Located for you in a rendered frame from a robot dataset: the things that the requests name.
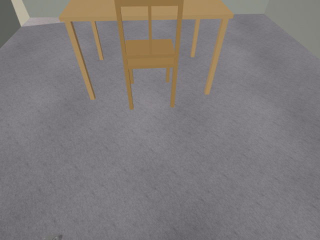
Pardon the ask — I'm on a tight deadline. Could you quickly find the chair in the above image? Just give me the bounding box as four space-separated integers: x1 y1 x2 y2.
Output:
114 0 184 110

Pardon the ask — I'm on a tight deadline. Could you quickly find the table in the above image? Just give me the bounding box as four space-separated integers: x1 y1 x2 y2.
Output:
58 0 234 100

